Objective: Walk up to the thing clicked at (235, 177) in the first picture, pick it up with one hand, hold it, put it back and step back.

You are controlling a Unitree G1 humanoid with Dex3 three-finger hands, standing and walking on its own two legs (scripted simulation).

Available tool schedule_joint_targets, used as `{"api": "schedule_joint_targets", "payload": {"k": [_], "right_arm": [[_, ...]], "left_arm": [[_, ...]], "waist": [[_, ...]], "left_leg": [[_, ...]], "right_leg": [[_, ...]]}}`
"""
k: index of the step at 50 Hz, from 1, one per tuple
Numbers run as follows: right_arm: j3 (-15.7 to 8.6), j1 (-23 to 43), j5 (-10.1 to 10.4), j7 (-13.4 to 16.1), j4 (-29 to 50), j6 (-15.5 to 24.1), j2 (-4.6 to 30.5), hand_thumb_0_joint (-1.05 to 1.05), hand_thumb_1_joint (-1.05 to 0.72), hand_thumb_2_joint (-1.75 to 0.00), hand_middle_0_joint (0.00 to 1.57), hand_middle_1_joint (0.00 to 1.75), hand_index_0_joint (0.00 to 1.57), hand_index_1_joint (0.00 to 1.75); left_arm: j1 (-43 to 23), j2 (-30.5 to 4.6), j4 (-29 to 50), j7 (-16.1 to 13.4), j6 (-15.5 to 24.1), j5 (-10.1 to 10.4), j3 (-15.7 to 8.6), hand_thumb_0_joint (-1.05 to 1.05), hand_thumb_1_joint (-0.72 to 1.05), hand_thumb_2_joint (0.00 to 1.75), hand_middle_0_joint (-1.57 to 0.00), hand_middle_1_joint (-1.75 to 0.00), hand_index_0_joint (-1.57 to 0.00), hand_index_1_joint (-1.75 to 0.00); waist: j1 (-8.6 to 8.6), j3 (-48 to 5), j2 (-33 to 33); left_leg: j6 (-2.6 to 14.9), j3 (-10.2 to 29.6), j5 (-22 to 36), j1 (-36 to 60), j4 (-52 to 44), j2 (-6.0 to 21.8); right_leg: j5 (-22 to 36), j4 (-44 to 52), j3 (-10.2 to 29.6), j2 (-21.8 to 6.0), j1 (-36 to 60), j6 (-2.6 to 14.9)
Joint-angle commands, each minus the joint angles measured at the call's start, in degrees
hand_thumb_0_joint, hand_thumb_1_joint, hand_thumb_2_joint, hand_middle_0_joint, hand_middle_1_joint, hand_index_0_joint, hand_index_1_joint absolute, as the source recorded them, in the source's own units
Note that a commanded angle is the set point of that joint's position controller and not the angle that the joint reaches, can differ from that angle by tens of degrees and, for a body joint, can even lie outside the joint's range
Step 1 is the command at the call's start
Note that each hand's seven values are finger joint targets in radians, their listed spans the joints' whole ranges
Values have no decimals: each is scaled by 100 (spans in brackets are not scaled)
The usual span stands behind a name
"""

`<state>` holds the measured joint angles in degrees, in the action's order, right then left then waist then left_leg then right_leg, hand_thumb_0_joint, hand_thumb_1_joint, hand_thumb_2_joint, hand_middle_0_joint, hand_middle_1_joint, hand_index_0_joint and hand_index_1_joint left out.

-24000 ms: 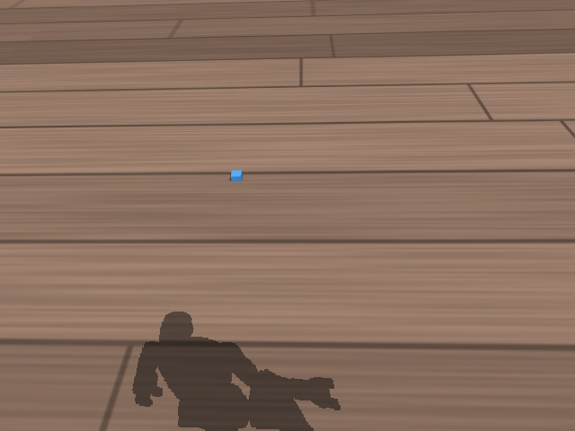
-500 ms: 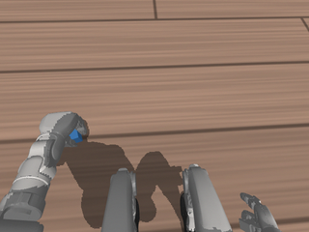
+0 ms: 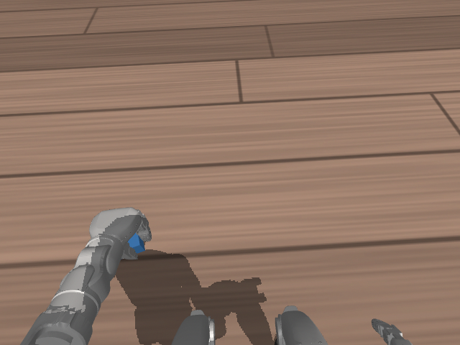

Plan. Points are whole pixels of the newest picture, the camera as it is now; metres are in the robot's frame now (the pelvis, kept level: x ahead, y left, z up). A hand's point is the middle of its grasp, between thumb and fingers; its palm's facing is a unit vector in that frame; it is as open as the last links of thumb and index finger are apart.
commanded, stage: lift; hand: left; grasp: from above
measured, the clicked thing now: (127, 241) +0.35 +0.24 -0.10
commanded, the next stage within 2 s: hold in 0.26 s
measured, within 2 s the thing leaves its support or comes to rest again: neither
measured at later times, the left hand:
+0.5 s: hand (120, 220) +0.35 +0.22 +0.00, palm faces -0.45 -0.06 -0.89, open 5.7 cm
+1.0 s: hand (117, 213) +0.34 +0.22 +0.03, palm faces -0.45 -0.05 -0.89, open 5.6 cm
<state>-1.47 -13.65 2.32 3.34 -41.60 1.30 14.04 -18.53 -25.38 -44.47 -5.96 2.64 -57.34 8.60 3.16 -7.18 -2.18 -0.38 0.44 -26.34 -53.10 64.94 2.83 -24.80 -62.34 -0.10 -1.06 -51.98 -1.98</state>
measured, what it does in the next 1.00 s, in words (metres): rises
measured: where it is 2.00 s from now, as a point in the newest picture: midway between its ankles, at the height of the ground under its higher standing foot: outside the picture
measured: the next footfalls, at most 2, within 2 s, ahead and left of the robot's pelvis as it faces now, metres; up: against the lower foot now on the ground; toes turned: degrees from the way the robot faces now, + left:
none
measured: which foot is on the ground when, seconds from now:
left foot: down 0.00-1.00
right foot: down 0.00-1.00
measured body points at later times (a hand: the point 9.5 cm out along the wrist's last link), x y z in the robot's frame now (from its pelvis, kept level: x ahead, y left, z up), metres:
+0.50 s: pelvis +0.03 +0.00 +0.06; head +0.07 -0.01 +0.51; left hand +0.37 +0.23 +0.05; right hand +0.13 -0.26 -0.07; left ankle +0.05 +0.12 -0.65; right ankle +0.06 -0.14 -0.65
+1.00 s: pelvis +0.04 +0.00 +0.07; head +0.06 -0.02 +0.52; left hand +0.36 +0.22 +0.08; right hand +0.16 -0.27 -0.05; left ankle +0.05 +0.12 -0.65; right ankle +0.06 -0.14 -0.65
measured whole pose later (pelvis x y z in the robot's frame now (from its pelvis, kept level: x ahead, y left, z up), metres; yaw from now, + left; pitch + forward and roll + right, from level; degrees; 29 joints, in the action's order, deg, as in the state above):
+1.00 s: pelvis +0.04 +0.00 +0.07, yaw -1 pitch +4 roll +0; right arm -2.1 -12.4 3.3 3.4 -40.0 -2.6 14.3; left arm -15.5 -23.8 -38.5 1.0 2.0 -56.7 11.4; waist 0.3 -2.9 -2.4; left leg -0.6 -2.4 -17.7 -23.2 36.7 2.1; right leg -16.9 -36.6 1.6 -1.6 -24.0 -1.7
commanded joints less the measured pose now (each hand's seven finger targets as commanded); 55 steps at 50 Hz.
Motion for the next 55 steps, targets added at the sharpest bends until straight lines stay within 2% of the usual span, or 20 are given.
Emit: {"api": "schedule_joint_targets", "payload": {"k": [1,4,9,10,13,15,20,22,24,27,30,31,34,38,39,41,43,48,51,55], "right_arm": [[-309,-144,8,56,488,157,774,0,-90,-90,20,30,20,30],[-326,-107,25,41,514,123,770,0,-90,-90,20,30,20,30],[-346,-91,36,32,523,81,781,0,-90,-90,20,30,20,30],[-346,-88,31,33,512,69,786,0,-90,-90,20,30,20,30],[-341,-53,42,35,498,60,754,0,-90,-90,20,30,20,30],[-359,-51,39,43,502,57,792,0,-90,-90,20,30,20,30],[-354,-2,56,36,524,5,775,0,-90,-90,20,30,20,30],[-359,-4,58,39,532,-8,793,0,-90,-90,20,30,20,30],[-372,28,62,39,550,-24,804,0,-90,-90,20,30,20,30],[-358,71,69,35,601,-51,783,0,-89,-90,20,30,20,30],[-354,135,71,32,642,-73,778,0,-89,-90,20,30,20,30],[-367,157,74,30,679,-80,800,0,-89,-90,20,30,20,30],[-360,188,81,31,712,-107,795,0,-89,-90,20,30,20,30],[-362,235,93,41,746,-139,815,0,-89,-90,20,30,20,30],[-359,264,86,38,753,-139,805,0,-89,-90,20,30,20,30],[-352,279,92,43,791,-150,793,0,-89,-90,20,30,20,30],[-353,350,104,50,846,-165,806,0,-89,-90,20,30,20,30],[-319,446,103,59,888,-194,784,0,-89,-90,20,30,20,30],[-308,487,111,67,914,-206,775,0,-89,-90,20,30,20,30],[-293,577,121,79,956,-205,776,0,-90,-90,20,30,20,30]], "left_arm": [[-1862,-1199,911,-327,-56,-41,-440,0,83,23,-120,-16,-121,-15],[-1665,-1035,772,-359,-145,-1,-323,0,82,24,-120,-16,-120,-15],[-1682,-979,819,-296,-235,37,-259,0,82,24,-121,-14,-121,-14],[-1641,-1079,718,-286,-244,20,-322,0,82,24,-121,-15,-121,-14],[-1641,-906,750,-208,-239,36,-207,0,82,26,-121,-14,-121,-14],[-1729,-1074,913,-160,-190,57,-308,0,81,23,-119,-14,-119,-13],[-1624,-924,800,-39,-148,14,-217,0,82,23,-119,-16,-120,-15],[-1700,-978,886,37,-116,-18,-203,0,82,21,-119,-14,-121,-13],[-1757,-1041,991,116,-73,-9,-239,0,82,23,-119,-14,-120,-13],[-1619,-885,985,178,-46,25,-170,0,81,24,-117,-16,-119,-14],[-1597,-945,1062,222,-46,-12,-201,0,83,23,-119,-15,-121,-13],[-1684,-1078,1208,239,-35,14,-286,0,84,24,-120,-15,-121,-14],[-1603,-978,1284,311,-39,9,-216,0,84,24,-119,-15,-121,-13],[-1673,-1041,1440,389,-37,23,-237,0,84,21,-119,-14,-121,-12],[-1663,-1048,1482,409,-34,34,-248,0,84,22,-119,-15,-121,-13],[-1520,-965,1384,448,-46,35,-200,0,83,22,-119,-12,-121,-11],[-1568,-1079,1556,456,-39,33,-286,0,85,22,-120,-13,-122,-12],[-1499,-1028,1641,525,-65,68,-265,0,85,21,-121,-12,-122,-10],[-1455,-1048,1631,548,-83,29,-290,0,83,20,-120,-11,-121,-9],[-1489,-1037,1822,614,-64,89,-264,0,83,20,-119,-13,-121,-11]], "waist": [[26,-1776,-209],[-12,-1529,-38],[-53,-1479,33],[-62,-1417,35],[-47,-1375,37],[-97,-1480,-24],[-107,-1265,73],[-73,-1288,90],[-136,-1348,-35],[-142,-1131,36],[-166,-1145,94],[-207,-1210,39],[-186,-1167,38],[-163,-1115,47],[-217,-1118,23],[-205,-1066,94],[-275,-1066,84],[-240,-940,102],[-292,-906,171],[-310,-834,80]], "left_leg": [[40,31,916,1736,-1460,-275],[52,-24,969,1929,-1721,-316],[38,-20,1332,2354,-2079,-311],[46,-41,1319,2356,-2137,-323],[40,-67,1418,2605,-2309,-318],[22,-63,1592,2831,-2439,-304],[35,-112,1796,3012,-2638,-312],[34,-114,1984,3148,-2699,-304],[19,-126,2132,3257,-2751,-305],[19,-138,2114,3299,-2866,-309],[33,-176,2141,3362,-2922,-334],[24,-169,2144,3394,-2957,-334],[16,-170,2316,3537,-3022,-313],[32,-191,2321,3633,-3113,-310],[19,-175,2331,3657,-3145,-298],[36,-182,2409,3683,-3154,-301],[47,-213,2347,3711,-3216,-333],[65,-234,2147,3771,-3347,-326],[75,-232,2109,3784,-3401,-344],[59,-237,2000,3874,-3530,-322]], "right_leg": [[766,1389,19,268,1318,268],[834,1735,53,249,1604,251],[1160,2022,43,251,2042,241],[1144,2101,51,246,2104,239],[1247,2269,71,250,2214,234],[1357,2340,35,263,2427,242],[1548,2548,57,267,2581,240],[1715,2577,40,276,2704,239],[1813,2611,22,278,2778,247],[1797,2725,34,284,2801,250],[1864,2797,55,267,2947,235],[1832,2819,46,269,3032,236],[1949,2830,30,290,3058,245],[1972,2914,32,284,3101,237],[1941,2910,17,297,3136,244],[2024,2934,19,290,3156,241],[1996,3009,33,266,3243,231],[1821,3128,50,264,3228,221],[1777,3202,56,251,3291,215],[1633,3270,35,266,3306,237]]}}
